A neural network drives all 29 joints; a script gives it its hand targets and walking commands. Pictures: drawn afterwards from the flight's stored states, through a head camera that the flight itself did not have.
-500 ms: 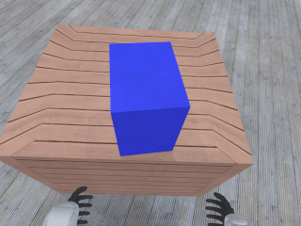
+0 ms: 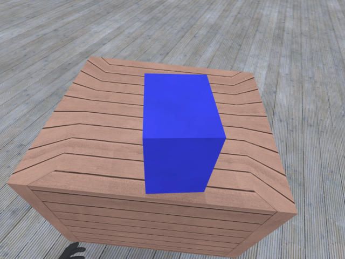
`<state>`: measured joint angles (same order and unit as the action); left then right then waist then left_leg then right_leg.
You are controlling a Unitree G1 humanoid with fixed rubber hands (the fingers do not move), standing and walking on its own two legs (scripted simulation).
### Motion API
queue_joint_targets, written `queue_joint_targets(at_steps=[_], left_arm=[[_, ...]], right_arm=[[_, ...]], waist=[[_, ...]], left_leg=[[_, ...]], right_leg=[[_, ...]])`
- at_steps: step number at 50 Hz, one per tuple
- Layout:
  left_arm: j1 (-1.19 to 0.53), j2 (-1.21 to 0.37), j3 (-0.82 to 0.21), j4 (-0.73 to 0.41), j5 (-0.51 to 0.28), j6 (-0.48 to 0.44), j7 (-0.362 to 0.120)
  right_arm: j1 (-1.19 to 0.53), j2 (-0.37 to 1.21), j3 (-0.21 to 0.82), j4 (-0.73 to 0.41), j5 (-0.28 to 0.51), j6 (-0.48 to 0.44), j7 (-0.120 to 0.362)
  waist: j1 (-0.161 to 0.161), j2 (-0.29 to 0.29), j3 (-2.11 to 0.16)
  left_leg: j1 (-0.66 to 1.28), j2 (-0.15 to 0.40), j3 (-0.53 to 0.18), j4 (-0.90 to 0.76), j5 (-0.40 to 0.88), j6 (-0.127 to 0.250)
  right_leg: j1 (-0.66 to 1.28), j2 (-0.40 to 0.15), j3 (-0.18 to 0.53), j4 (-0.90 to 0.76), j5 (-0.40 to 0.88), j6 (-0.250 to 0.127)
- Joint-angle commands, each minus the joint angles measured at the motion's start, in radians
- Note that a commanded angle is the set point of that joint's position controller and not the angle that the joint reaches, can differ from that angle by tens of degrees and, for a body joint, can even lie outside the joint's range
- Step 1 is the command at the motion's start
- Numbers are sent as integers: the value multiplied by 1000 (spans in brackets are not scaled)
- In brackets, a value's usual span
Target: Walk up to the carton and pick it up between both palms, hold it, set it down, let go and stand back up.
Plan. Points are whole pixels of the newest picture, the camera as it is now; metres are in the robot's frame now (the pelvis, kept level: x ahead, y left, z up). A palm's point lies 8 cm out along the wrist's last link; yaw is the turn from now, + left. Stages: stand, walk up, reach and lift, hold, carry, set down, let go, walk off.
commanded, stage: stand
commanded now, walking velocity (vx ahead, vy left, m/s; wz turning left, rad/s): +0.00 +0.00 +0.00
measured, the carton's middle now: (175, 135) +0.46 -0.01 +0.00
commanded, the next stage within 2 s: none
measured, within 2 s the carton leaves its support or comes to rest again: neither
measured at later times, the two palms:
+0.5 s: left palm out of the picture +0.09 +0.27 -0.14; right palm out of the picture +0.08 -0.22 -0.14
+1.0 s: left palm out of the picture +0.07 +0.21 -0.15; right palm out of the picture +0.06 -0.23 -0.14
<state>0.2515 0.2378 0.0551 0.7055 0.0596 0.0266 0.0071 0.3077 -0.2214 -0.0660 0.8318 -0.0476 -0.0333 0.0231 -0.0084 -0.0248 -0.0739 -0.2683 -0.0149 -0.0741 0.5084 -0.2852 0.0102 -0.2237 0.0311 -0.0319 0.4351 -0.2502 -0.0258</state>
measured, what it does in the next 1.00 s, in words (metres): shifts its weight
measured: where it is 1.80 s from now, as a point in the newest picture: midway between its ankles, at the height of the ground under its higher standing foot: outside the picture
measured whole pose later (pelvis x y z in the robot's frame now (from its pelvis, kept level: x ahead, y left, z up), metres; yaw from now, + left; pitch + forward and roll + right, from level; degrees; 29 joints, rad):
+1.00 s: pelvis +0.10 +0.00 +0.00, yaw +5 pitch +1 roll -1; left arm 0.30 0.15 -0.01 1.11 0.01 -0.01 0.05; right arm 0.41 -0.15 0.01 1.13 -0.03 -0.02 -0.06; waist 0.00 -0.01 -0.01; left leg -0.05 -0.03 -0.15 0.46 -0.39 0.02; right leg -0.09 0.03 -0.08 0.43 -0.35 -0.04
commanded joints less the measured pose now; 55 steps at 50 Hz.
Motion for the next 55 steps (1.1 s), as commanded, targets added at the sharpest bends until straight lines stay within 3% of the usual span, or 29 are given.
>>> queue_joint_targets(at_steps=[1, 3, 5, 6, 8, 12, 15, 16, 18, 21, 22, 24, 25, 27, 30, 33, 34, 35, 36, 38, 39, 40, 44, 47, 49, 52, 53, 54, 55], left_arm=[[-84, 91, 28, -39, -5, -104, 6], [-18, 67, 19, -2, -10, -103, 9], [80, 74, 16, 58, -26, -108, 11], [60, 73, 12, 46, -20, -112, 7], [73, 102, 10, 85, -29, -109, 18], [98, 159, 15, 131, -44, -119, 35], [102, 104, 3, 190, -42, -101, 38], [126, 87, 0, 209, -52, -88, 37], [168, 40, -25, 245, -46, -79, 41], [105, 90, -7, 250, -39, -71, 51], [121, 108, -4, 251, -46, -74, 51], [24, 94, -5, 241, -52, -75, 41], [22, 47, -9, 250, -56, -63, 38], [-4, 1, -30, 250, -58, -45, 34], [-38, 36, -18, 262, -58, -21, 37], [140, 20, -21, 332, -45, -20, 47], [191, 16, -27, 343, -42, -25, 46], [155, 60, -20, 345, -37, -22, 49], [123, 59, -21, 353, -41, -24, 54], [134, 25, -38, 359, -36, -30, 53], [119, 21, -42, 352, -40, -43, 51], [136, 36, -36, 359, -49, -47, 51], [55, 57, -39, 379, -47, -49, 62], [116, 18, -46, 384, -50, -40, 52], [83, 13, -51, 396, -47, -39, 45], [150, -1, -48, 406, -46, -40, 49], [134, 26, -46, 413, -46, -45, 44], [134, -7, -51, 417, -45, -49, 40], [92, 16, -44, 407, -38, -42, 42]], right_arm=[[11, -54, -10, -40, 3, -41, 7], [105, -46, 0, 12, 0, -38, 1], [80, -59, -5, 18, 7, -49, -1], [85, -108, -8, 27, 4, -50, -12], [127, -100, 1, 53, 18, -50, -21], [199, -114, -4, 88, 31, -47, -43], [251, -105, -3, 138, 26, -31, -55], [228, -99, 3, 151, 23, -23, -61], [171, -106, -2, 140, 25, -14, -60], [257, -50, 23, 184, 26, -22, -68], [250, -62, 20, 197, 24, -17, -75], [322, -65, 28, 230, 27, -22, -79], [339, -67, 21, 244, 24, -15, -84], [326, -74, 30, 253, 13, 6, -96], [296, -67, 49, 271, 14, 11, -98], [195, -60, 53, 249, 24, 4, -87], [175, -55, 57, 253, 32, 5, -87], [215, -29, 60, 253, 27, 8, -88], [205, 0, 66, 261, 29, 13, -89], [273, -20, 65, 296, 22, 3, -87], [307, -28, 56, 310, 28, 2, -82], [281, -49, 53, 322, 22, 3, -82], [318, 20, 72, 340, 23, 13, -90], [276, -1, 61, 323, 25, 11, -88], [223, -18, 63, 301, 22, 23, -92], [254, -6, 69, 317, 27, 15, -88], [259, 6, 72, 305, 32, 8, -90], [218, 6, 76, 311, 30, 14, -92], [227, -38, 60, 310, 28, 22, -95]], waist=[[-24, 98, 102], [-6, 127, 146], [31, 121, 85], [27, 177, 73], [24, 112, 58], [-3, 57, -66], [-12, -3, 16], [15, -38, 59], [35, -50, 49], [-1, 42, 46], [15, 76, 13], [-40, 92, 16], [-37, 150, 22], [-43, 120, 121], [-16, 194, 216], [70, 143, 188], [89, 125, 165], [37, -4, 207], [30, -130, 185], [16, -44, 144], [10, -86, 88], [33, -48, 83], [-19, -9, 117], [-2, 75, 64], [-4, 25, 136], [15, 98, 65], [3, 53, 51], [16, 66, 77], [-12, 53, 150]], left_leg=[[-44, 69, -102, -172, 5, 42], [-114, 86, -160, -231, 23, 43], [-62, 84, -166, -242, 95, 53], [-20, 84, -150, -226, 262, 51], [-37, 89, -163, -189, 343, 55], [129, 83, -103, -53, 812, 53], [103, 85, -101, -46, 813, 49], [96, 101, -132, -44, 743, 67], [92, 87, -103, -36, 660, 68], [63, 77, -104, -11, 843, 53], [131, 96, -99, 2, 955, 63], [247, 115, -147, 17, 1236, 42], [320, 147, -171, -5, 1327, 59], [344, 229, -259, -31, 1392, 115], [157, 187, -264, -77, 1183, 115], [-2, 133, -199, -47, 847, 64], [-67, 73, -132, -51, 550, 35], [-62, 42, -93, -66, 296, 33], [-23, 48, -90, -95, 221, 34], [-35, 46, -92, -59, 273, 44], [-25, 41, -81, -55, 262, 33], [21, 44, -63, -69, 324, 24], [42, 60, -78, -55, 501, 24], [119, 79, -106, -65, 490, 33], [92, 74, -107, -71, 449, 43], [142, 89, -84, -22, 679, 30], [167, 109, -92, -23, 727, 31], [122, 94, -96, -13, 611, 31], [63, 85, -115, -41, 573, 36]], right_leg=[[-47, -132, 145, -170, -187, -17], [84, -102, 86, -124, 35, 7], [120, -95, 70, -96, 76, 13], [142, -115, 79, -96, 152, 14], [209, -113, 45, -117, 145, 20], [244, -127, 21, -17, 560, 16], [213, -126, 5, -6, 569, 18], [190, -115, -8, -33, 438, 30], [204, -128, -7, -27, 483, 31], [258, -149, -5, 53, 680, 18], [214, -140, -24, 59, 641, 27], [88, -99, -58, 139, 473, 44], [-11, -66, -70, 135, 170, 59], [-162, -36, -40, 213, -243, 57], [-39, -24, 3, 97, -235, 51], [203, -82, 1, -55, 181, 24], [294, -151, 51, -32, 380, 7], [260, -200, 94, 36, 610, -43], [262, -198, 84, 39, 732, -64], [354, -208, 72, 30, 893, -70], [389, -210, 49, 42, 933, -70], [375, -196, 50, 47, 915, -59], [330, -175, 38, 50, 838, -54], [266, -144, 36, 16, 557, -42], [215, -144, 41, 4, 519, -41], [249, -154, 41, 62, 649, -48], [232, -142, 27, 53, 618, -48], [224, -142, 27, 36, 609, -49], [221, -135, 24, 21, 544, -39]])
